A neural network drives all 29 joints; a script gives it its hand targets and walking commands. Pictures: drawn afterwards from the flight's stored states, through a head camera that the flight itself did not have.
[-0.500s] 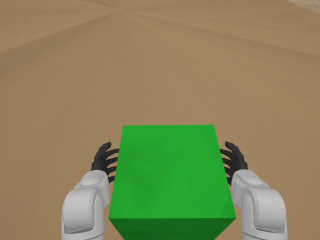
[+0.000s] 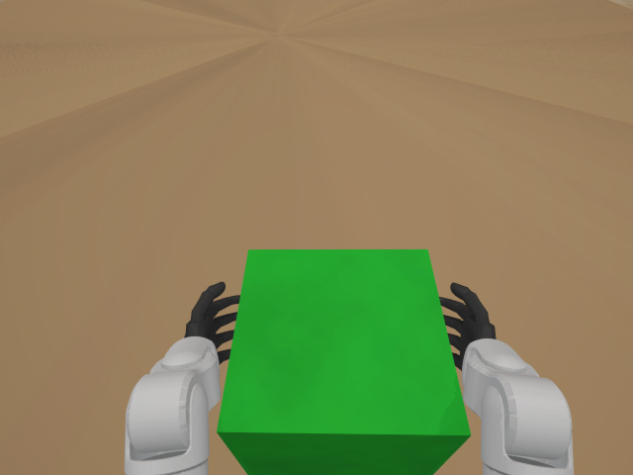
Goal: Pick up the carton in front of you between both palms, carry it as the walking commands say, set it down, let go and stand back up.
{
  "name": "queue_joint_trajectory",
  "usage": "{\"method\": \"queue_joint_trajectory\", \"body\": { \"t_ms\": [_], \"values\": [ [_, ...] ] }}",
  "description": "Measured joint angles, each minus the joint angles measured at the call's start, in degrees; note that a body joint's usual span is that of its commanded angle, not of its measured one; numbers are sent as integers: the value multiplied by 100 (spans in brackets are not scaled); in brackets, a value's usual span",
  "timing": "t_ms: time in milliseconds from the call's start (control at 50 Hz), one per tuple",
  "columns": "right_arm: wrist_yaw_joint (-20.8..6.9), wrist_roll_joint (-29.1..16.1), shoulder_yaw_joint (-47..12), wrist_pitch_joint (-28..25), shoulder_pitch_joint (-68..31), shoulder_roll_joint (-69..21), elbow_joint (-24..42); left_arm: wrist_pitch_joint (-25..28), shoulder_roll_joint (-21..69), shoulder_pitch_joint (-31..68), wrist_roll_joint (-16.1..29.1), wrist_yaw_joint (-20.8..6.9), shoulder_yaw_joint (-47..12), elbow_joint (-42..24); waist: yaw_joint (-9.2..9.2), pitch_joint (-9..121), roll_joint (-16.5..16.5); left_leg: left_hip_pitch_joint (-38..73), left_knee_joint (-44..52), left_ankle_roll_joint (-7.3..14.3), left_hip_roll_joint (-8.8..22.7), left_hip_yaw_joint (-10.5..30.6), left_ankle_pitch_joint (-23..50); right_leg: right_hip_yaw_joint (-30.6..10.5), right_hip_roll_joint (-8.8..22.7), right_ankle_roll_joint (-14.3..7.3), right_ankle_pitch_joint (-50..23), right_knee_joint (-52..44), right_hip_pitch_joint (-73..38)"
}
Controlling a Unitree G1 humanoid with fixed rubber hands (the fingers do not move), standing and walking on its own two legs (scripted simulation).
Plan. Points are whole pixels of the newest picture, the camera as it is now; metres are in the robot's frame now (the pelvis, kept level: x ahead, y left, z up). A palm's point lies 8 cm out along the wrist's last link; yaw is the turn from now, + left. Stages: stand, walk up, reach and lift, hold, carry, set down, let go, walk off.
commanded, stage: carry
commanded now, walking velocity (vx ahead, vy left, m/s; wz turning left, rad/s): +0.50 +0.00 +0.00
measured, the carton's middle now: (337, 376) +0.26 +0.00 +0.03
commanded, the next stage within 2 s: none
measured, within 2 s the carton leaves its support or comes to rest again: neither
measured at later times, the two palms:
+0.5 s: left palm (254, 176) +0.60 +0.14 +0.09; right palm (427, 177) +0.60 -0.16 +0.09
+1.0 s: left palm (273, 97) +0.94 +0.15 +0.09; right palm (399, 96) +0.93 -0.15 +0.09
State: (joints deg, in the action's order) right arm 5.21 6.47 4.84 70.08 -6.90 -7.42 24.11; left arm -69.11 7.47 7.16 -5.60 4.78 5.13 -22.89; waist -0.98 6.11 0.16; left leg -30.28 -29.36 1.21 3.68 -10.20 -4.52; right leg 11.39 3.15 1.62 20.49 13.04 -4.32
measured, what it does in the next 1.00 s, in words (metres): walks ahead: left foot, then right foot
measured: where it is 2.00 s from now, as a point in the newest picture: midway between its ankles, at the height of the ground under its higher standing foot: (334, 243)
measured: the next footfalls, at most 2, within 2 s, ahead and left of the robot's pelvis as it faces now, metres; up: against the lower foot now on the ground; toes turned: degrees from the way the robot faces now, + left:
left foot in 0.04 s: +0.20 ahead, +0.11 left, +0.00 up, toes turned +10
right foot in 0.52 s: +0.52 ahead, -0.11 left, +0.00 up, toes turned -12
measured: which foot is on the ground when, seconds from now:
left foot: up 0.00-0.02, down 0.04-0.54, up 0.56-0.98, down 1.00-1.00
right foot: down 0.00-0.04, up 0.06-0.50, down 0.52-1.00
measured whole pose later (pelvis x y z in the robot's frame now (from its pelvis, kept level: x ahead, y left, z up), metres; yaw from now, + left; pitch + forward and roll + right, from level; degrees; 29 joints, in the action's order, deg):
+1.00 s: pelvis +0.67 +0.00 -0.01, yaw -1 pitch +3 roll +0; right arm 5.2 6.3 5.5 70.3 -8.1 -7.5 23.1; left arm -69.8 7.6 8.1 -6.3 4.7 5.4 -22.6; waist -0.2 5.1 -0.3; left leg -27.4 -26.1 1.0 3.2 -12.2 -3.9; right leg 10.8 3.5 2.2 24.9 17.1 -5.9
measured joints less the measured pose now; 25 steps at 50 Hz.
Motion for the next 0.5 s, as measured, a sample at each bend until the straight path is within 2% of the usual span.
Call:
{"method": "queue_joint_trajectory", "body": {
  "t_ms": [40, 60, 80, 120, 140, 180, 240, 320, 400, 460, 500],
  "values": [
    [-2, -14, 32, 36, -84, -7, -83, -61, 3, 46, -37, -2, 27, 18, 12, -16, -53, 359, 319, 73, -118, -198, -27, -34, 116, 115, 512, 584, -88],
    [-4, -12, 17, -12, -133, -14, -225, -64, -4, 80, -46, -4, 88, 79, 60, -44, -189, 391, 137, 207, -204, -274, -19, -47, 305, 128, 780, 1263, 90],
    [-8, -3, 11, -55, -193, -22, -394, -65, 5, 102, -59, -6, 161, 158, 106, -90, -259, 388, -99, 309, -232, -324, -201, -225, 378, 115, 691, 2254, 471],
    [-12, 1, 15, -97, -257, -30, -642, -69, 7, 104, -88, -9, 227, 290, 157, -222, -220, 555, -145, 390, -203, -350, -510, -645, 207, 6, 566, 4203, 1435],
    [-13, -2, 20, -111, -241, -30, -691, -65, 4, 93, -98, -9, 220, 331, 172, -286, -178, 702, -2, 340, -189, -343, -528, -726, 125, -70, 462, 4832, 1873],
    [-13, -19, 30, -159, -150, -21, -673, -29, 1, 70, -110, -10, 163, 369, 199, -385, -124, 1032, 368, 305, -203, -325, -533, -730, 86, -173, 141, 5238, 2569],
    [-13, -53, 43, -259, -16, -6, -522, 79, 0, 27, -111, -9, 57, 328, 232, -444, -62, 1531, 896, 291, -225, -265, -566, -662, 150, -189, -234, 4698, 3254],
    [-16, -99, 36, -349, 86, 2, -308, 194, -6, -72, -115, -8, -55, 149, 228, -375, -15, 2192, 1406, 199, -232, -176, -730, -559, 250, -101, -729, 3452, 3707],
    [-18, -118, -14, -304, 68, 1, -87, 156, -9, -128, -88, 10, -66, -141, 169, -274, -16, 2853, 1637, 30, -224, -127, -1100, -376, 253, -103, -1356, 2302, 3764],
    [-19, -92, -52, -204, 15, -2, 2, 64, -9, -115, -62, 16, -25, -267, 131, -180, 5, 3337, 1633, -143, -186, -99, -1514, -154, 162, -195, -1676, 1731, 3594],
    [-20, -59, -40, -119, -31, -6, 21, -6, -6, -45, -46, 17, 5, -247, 118, -139, 52, 3552, 1294, -270, -90, -59, -1945, 55, 39, -275, -1670, 1401, 3292]
  ]
}}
